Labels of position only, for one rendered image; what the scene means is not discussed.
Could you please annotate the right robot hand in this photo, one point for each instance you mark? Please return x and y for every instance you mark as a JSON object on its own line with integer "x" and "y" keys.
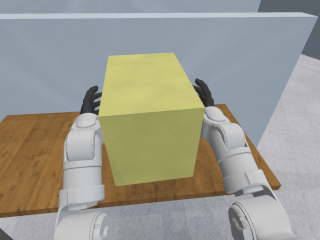
{"x": 204, "y": 93}

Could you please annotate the left robot hand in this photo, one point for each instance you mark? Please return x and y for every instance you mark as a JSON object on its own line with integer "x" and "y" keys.
{"x": 89, "y": 105}

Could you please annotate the right robot forearm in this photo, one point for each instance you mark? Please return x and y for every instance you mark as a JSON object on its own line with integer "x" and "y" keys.
{"x": 241, "y": 175}

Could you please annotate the table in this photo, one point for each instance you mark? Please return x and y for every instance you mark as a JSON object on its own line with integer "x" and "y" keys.
{"x": 31, "y": 169}

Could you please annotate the left robot forearm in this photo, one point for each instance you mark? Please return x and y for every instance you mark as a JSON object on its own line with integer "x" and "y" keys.
{"x": 82, "y": 162}

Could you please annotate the robot left upper arm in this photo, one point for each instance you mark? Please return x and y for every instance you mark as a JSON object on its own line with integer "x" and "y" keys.
{"x": 84, "y": 226}

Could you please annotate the robot right upper arm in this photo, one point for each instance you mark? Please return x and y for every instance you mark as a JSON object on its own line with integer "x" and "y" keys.
{"x": 260, "y": 218}

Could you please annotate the carton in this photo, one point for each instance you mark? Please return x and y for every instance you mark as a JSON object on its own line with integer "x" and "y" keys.
{"x": 150, "y": 117}

